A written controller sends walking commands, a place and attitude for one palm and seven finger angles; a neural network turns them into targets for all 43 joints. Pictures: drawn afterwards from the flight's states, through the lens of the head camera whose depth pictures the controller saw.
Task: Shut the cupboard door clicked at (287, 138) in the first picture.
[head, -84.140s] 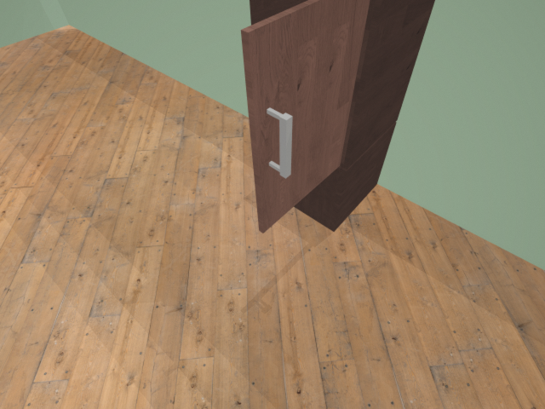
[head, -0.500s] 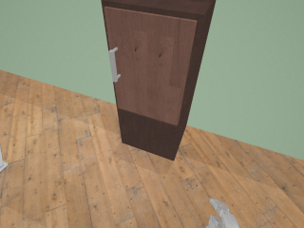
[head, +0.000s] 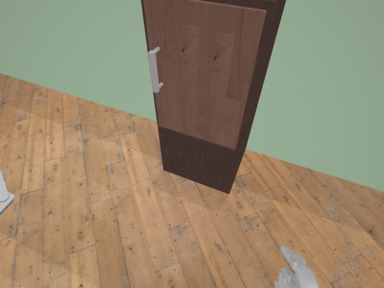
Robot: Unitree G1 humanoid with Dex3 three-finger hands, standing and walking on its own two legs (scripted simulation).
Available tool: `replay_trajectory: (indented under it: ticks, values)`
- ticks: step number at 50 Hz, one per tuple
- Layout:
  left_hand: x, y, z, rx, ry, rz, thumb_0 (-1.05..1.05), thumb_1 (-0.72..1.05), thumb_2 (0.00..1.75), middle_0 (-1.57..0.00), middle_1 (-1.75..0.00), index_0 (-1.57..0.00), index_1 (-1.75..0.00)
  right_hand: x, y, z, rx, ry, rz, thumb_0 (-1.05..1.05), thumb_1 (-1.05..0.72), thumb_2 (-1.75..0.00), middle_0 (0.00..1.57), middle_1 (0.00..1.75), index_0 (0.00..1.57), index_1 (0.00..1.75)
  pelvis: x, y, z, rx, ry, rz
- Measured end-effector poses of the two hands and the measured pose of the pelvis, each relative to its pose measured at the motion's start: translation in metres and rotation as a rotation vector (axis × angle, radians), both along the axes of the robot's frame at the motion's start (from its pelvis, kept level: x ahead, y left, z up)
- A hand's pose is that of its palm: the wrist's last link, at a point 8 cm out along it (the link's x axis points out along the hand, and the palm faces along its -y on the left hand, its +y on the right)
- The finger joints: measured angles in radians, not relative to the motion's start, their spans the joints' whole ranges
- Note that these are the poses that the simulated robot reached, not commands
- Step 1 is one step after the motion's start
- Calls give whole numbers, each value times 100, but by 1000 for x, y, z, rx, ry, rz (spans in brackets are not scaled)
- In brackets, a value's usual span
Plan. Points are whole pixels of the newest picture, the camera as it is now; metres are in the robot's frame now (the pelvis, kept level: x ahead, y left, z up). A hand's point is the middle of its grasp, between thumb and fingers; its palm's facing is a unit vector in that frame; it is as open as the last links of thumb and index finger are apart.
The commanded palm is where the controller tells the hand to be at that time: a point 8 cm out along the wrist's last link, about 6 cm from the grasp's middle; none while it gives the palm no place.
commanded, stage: stop stepping back and stand still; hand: left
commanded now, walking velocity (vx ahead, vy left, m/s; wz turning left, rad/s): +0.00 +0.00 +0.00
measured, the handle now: (156, 70) +0.89 +0.16 +0.00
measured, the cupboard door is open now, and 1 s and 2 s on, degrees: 0 0 0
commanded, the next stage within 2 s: let the arm hang, fingers relaxed in 0.02 s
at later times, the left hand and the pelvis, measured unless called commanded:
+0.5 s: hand out of the picture +0.00 +0.20 -0.17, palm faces +0.05 -0.98 -0.18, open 7.0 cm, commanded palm none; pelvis -0.04 +0.02 +0.00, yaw +2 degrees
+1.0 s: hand out of the picture -0.07 +0.21 -0.17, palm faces +0.04 -0.98 -0.21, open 7.3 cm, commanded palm none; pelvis -0.05 +0.03 +0.01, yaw +0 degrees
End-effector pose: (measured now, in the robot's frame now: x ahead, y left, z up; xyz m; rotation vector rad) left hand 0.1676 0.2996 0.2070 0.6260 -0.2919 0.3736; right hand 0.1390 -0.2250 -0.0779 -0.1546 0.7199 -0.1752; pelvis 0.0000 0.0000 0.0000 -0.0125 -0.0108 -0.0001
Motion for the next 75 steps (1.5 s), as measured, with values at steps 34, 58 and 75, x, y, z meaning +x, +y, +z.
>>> replay_trajectory:
  ticks: [34, 58, 75]
  values:
    - [-249, -28, -339, -672, 1595, 373, 0, 93, 90, -20, -30, -20, -29, -180, 18, -55, 17, 650, -20, 0, -91, -90, 20, 30, 20, 30, -47, 27, 7, -8, -29, 27]
    - [-227, -59, -346, -716, 1579, 298, 0, 91, 90, -20, -30, -20, -29, -211, 48, -62, 99, 702, -79, 0, -91, -90, 20, 30, 20, 30, -45, 31, 8, 8, -20, 7]
    - [-228, -59, -343, -709, 1607, 337, 0, 91, 90, -20, -30, -20, -29, -192, 42, -62, 98, 699, -66, 0, -91, -90, 20, 30, 20, 30, -35, 25, 10, 8, -17, 7]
